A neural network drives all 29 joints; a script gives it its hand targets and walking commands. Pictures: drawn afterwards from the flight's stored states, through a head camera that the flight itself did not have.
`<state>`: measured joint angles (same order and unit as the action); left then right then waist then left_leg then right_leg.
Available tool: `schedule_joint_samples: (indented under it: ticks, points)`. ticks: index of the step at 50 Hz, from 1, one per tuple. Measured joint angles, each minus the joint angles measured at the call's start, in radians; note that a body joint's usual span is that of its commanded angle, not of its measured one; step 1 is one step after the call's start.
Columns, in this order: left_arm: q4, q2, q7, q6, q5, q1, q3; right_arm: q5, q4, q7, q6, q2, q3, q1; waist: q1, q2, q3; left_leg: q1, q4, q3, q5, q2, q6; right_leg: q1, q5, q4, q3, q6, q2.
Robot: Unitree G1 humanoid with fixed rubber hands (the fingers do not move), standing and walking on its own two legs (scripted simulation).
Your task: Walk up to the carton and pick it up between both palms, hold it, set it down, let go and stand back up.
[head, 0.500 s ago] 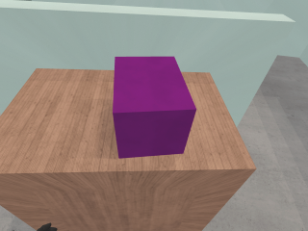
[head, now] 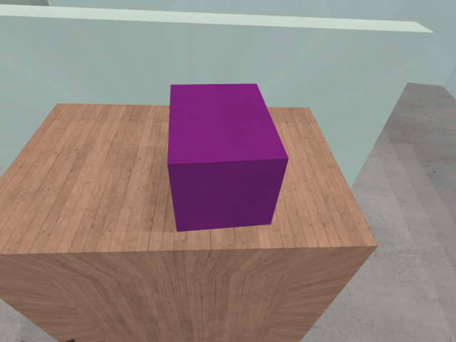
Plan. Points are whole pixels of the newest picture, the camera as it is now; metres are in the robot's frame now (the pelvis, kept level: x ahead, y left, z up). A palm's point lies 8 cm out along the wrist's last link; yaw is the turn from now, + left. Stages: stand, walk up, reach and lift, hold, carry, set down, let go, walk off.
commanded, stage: stand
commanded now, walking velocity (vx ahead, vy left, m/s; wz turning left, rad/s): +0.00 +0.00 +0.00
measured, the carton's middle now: (219, 152) +0.49 +0.03 +0.09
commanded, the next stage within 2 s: none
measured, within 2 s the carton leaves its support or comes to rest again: neither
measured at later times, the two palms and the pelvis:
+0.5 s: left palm out of the picture +0.08 +0.30 -0.09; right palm out of the picture +0.08 -0.27 -0.11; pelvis +0.00 +0.00 +0.00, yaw +0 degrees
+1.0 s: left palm out of the picture +0.08 +0.30 -0.09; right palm out of the picture +0.07 -0.27 -0.12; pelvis +0.00 +0.00 +0.00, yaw +0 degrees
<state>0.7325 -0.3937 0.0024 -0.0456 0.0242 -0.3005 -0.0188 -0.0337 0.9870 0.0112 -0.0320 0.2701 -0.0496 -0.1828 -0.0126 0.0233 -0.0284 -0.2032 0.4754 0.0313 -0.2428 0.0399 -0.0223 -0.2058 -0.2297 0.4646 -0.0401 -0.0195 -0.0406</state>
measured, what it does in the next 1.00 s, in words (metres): stands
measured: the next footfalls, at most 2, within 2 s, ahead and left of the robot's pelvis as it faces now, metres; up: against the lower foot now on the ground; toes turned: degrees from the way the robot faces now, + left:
none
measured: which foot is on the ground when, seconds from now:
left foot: down 0.00-1.00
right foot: down 0.00-1.00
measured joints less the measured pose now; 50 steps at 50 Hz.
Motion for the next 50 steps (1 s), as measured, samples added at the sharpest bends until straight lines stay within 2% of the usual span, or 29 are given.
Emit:
schedule_joint_samples:
  ticks: [50]
  points:
    - [0.048,-0.003,0.000,0.002,-0.008,0.000,0.012,0.000,0.053,-0.004,0.002,0.008,0.010,0.000,0.000,-0.013,0.005,0.000,-0.007,-0.001,0.007,0.000,0.000,0.000,0.007,-0.007,0.000,0.000,0.000]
